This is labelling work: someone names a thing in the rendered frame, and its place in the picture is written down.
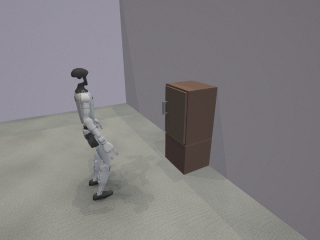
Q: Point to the robot right forearm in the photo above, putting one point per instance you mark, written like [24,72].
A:
[92,128]

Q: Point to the handle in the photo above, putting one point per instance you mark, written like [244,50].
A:
[163,107]

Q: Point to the cupboard door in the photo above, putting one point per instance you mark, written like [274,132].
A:
[175,109]

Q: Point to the left robot hand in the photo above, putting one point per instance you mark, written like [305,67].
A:
[97,122]

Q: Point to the robot left shin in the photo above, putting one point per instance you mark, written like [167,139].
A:
[96,169]

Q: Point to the left robot foot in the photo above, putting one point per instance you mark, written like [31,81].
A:
[93,182]

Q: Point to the right robot hand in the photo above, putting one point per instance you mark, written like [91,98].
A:
[107,147]

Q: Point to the right robot upper arm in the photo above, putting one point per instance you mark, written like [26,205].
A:
[85,101]

